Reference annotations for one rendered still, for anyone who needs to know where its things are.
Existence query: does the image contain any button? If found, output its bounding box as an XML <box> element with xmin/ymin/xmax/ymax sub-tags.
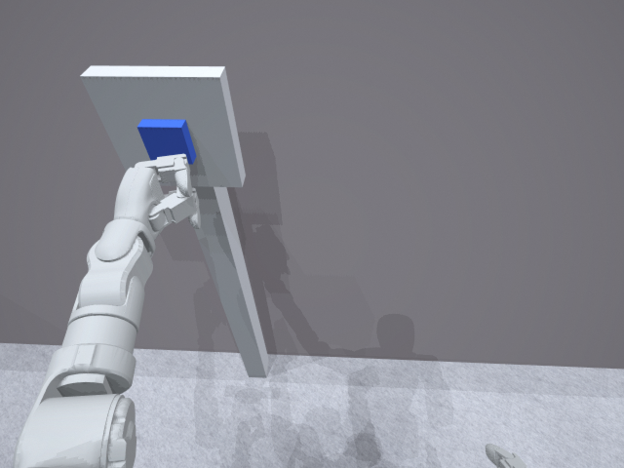
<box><xmin>137</xmin><ymin>119</ymin><xmax>196</xmax><ymax>165</ymax></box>

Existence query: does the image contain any robot left forearm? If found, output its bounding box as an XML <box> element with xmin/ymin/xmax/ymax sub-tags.
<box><xmin>13</xmin><ymin>218</ymin><xmax>156</xmax><ymax>468</ymax></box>

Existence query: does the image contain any robot left upper arm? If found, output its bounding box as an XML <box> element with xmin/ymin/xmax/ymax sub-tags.
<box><xmin>19</xmin><ymin>394</ymin><xmax>137</xmax><ymax>468</ymax></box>

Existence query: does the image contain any left robot hand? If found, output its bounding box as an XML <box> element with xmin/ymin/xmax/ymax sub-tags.
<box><xmin>114</xmin><ymin>154</ymin><xmax>201</xmax><ymax>240</ymax></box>

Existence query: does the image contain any panel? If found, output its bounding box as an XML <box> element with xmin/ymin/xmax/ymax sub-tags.
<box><xmin>80</xmin><ymin>65</ymin><xmax>269</xmax><ymax>378</ymax></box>

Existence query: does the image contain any right robot hand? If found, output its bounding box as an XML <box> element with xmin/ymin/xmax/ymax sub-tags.
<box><xmin>486</xmin><ymin>444</ymin><xmax>527</xmax><ymax>468</ymax></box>

